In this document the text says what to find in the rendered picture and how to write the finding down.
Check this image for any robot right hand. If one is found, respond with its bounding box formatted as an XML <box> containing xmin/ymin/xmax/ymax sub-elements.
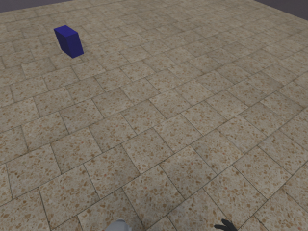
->
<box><xmin>214</xmin><ymin>218</ymin><xmax>238</xmax><ymax>231</ymax></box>

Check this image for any left robot thigh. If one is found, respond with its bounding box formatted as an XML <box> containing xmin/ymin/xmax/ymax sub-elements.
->
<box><xmin>105</xmin><ymin>221</ymin><xmax>132</xmax><ymax>231</ymax></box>

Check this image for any left robot shin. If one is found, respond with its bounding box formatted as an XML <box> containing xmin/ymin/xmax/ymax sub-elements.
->
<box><xmin>116</xmin><ymin>218</ymin><xmax>126</xmax><ymax>223</ymax></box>

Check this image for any carton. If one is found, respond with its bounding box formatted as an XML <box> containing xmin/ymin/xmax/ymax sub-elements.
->
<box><xmin>54</xmin><ymin>25</ymin><xmax>84</xmax><ymax>59</ymax></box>

